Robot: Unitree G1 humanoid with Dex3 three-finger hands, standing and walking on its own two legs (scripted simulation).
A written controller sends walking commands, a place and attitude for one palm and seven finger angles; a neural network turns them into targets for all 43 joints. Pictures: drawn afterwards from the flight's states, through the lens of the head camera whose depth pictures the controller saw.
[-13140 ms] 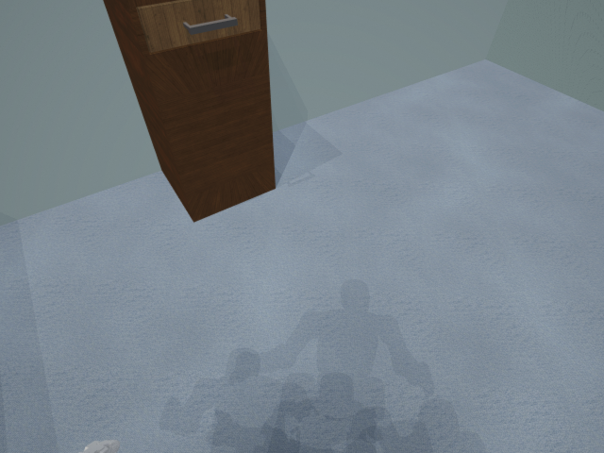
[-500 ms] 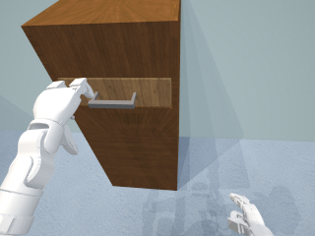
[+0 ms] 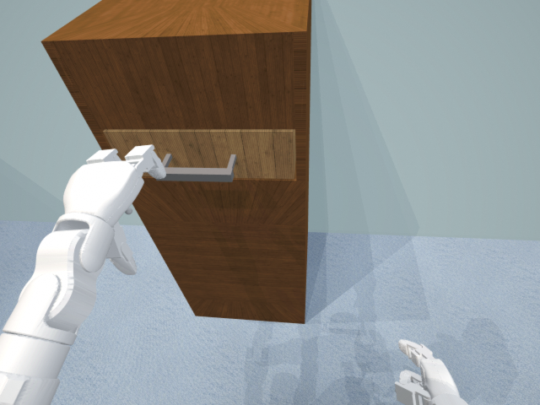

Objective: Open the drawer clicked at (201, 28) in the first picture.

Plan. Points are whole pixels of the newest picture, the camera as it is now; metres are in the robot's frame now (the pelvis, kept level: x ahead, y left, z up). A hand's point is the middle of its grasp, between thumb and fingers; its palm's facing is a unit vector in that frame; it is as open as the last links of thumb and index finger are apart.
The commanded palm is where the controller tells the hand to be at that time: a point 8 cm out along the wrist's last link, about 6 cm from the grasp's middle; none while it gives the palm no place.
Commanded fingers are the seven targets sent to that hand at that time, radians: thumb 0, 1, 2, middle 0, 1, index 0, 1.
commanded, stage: move the hooked fingers above the handle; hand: left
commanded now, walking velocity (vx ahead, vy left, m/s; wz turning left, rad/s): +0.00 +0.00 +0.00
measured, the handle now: (196, 167) +0.52 +0.23 +0.05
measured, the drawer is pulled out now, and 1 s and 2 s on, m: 0.00 0.00 0.00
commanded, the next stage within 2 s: none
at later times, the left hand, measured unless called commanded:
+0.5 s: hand (158, 192) +0.37 +0.23 +0.13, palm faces +0.03 -0.07 -1.00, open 13.8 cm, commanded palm +0.35 +0.24 +0.20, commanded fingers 0.00 -0.50 0.30 -0.30 -1.20 -0.30 -1.20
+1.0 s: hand (168, 181) +0.42 +0.24 +0.11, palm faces -0.01 -0.06 -1.00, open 13.8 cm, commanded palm +0.41 +0.24 +0.18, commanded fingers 0.00 -0.50 0.30 -0.30 -1.20 -0.30 -1.20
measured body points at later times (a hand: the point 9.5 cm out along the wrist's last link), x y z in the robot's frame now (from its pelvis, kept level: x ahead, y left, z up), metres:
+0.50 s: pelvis +0.01 -0.01 +0.00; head +0.02 -0.04 +0.45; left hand +0.36 +0.23 +0.19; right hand +0.17 -0.25 -0.12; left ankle +0.05 +0.08 -0.74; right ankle -0.03 -0.11 -0.74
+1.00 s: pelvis +0.02 -0.01 -0.01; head +0.05 -0.04 +0.44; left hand +0.42 +0.24 +0.16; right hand +0.16 -0.27 -0.13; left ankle +0.05 +0.08 -0.74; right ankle -0.03 -0.11 -0.74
